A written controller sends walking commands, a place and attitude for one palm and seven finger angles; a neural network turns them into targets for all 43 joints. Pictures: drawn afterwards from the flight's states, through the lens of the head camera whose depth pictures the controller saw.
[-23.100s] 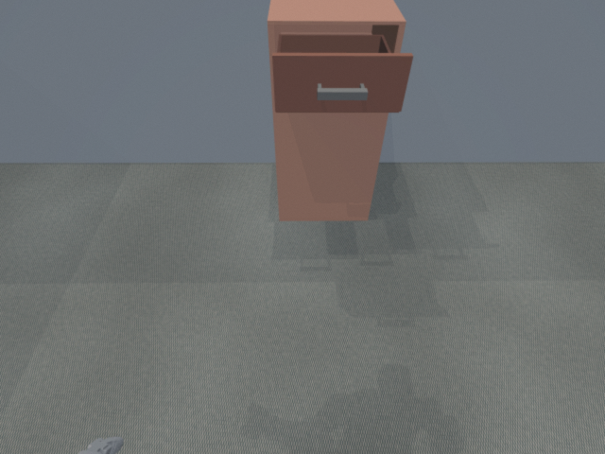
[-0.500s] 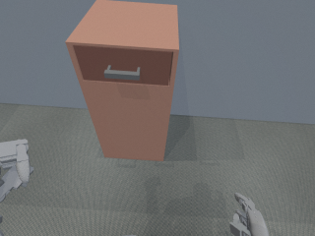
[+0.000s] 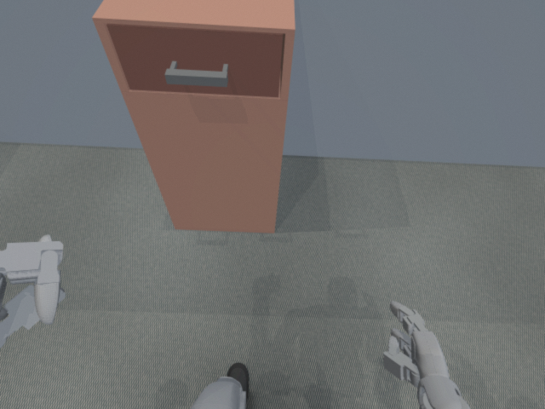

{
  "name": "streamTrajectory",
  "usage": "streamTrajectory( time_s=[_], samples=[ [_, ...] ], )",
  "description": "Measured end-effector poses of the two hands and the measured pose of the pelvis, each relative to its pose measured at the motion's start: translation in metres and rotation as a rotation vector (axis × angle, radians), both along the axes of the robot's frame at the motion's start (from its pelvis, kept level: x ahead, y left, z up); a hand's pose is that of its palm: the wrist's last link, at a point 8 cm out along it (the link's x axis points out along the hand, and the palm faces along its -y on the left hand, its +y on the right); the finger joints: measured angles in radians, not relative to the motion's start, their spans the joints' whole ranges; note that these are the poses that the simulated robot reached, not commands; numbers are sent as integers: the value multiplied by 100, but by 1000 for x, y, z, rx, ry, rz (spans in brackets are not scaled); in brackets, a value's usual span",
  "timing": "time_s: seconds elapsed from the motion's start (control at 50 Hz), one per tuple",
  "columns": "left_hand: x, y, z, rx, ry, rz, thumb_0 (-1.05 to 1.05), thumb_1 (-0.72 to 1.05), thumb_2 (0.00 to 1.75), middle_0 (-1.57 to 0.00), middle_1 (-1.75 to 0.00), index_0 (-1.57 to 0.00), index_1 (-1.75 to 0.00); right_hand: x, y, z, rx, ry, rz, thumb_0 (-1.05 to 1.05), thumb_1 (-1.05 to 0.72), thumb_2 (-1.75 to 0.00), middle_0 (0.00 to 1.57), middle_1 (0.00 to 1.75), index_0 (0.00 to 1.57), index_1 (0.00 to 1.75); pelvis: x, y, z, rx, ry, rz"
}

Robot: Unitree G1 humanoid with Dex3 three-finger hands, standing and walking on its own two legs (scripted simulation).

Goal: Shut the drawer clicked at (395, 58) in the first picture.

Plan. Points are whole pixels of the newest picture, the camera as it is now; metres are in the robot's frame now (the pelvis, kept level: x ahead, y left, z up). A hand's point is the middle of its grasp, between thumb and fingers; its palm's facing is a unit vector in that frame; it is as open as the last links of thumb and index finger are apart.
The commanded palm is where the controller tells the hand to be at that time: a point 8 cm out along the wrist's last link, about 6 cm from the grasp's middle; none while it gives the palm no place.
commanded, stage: stop stepping back and stand still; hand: left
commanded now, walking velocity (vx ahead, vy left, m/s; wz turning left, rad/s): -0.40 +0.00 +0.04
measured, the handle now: (198, 72) +0.77 +0.21 +0.01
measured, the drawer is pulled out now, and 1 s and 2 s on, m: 0.00 0.00 0.00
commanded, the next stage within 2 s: let the arm hang, fingers relaxed in 0.76 s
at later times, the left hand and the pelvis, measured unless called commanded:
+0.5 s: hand out of the picture +0.09 +0.26 +0.18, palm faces +0.37 -0.81 -0.46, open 3.2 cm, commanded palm +0.04 +0.30 +0.19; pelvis -0.09 +0.02 +0.01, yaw +1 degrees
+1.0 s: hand out of the picture +0.11 +0.26 -0.01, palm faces +0.14 -0.91 -0.40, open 3.1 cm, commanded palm none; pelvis -0.10 +0.03 -0.01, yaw +2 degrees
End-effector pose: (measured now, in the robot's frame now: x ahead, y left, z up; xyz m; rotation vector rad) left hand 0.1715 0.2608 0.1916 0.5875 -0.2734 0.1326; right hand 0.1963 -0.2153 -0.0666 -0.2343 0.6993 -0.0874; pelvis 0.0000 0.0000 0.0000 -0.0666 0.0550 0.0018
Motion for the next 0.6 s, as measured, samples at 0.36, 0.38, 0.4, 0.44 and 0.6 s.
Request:
streamTrajectory(
  time_s=[0.36, 0.38, 0.4, 0.44, 0.6],
  samples=[
    [-90, 57, -23, -180, -15, 241, 1, 89, 90, -141, -160, -140, -159, -98, 20, 24, -80, -20, -16, 1, -90, -90, 20, 30, 20, 30, -65, 26, 13, 44, -41, 36],
    [-93, 53, -16, -168, -30, 221, 2, 89, 90, -141, -160, -140, -159, -103, 24, 25, -68, -21, -8, 1, -90, -90, 20, 30, 20, 30, -69, 26, 14, 42, -37, 42],
    [-97, 50, -8, -153, -47, 203, 2, 89, 90, -141, -160, -140, -159, -108, 28, 25, -56, -21, 0, 1, -90, -90, 20, 30, 20, 30, -72, 25, 16, 39, -31, 45],
    [-107, 45, 4, -112, -73, 177, 2, 89, 90, -141, -159, -140, -159, -115, 34, 24, -30, -23, 11, 1, -90, -90, 20, 30, 20, 30, -77, 23, 16, 41, -19, 41],
    [-133, 50, -1, -98, -39, 207, 1, 89, 90, -141, -159, -140, -159, -139, 26, -4, -3, 26, -29, 1, -90, -90, 21, 30, 21, 30, -93, 25, 4, 18, -53, 18]
  ],
)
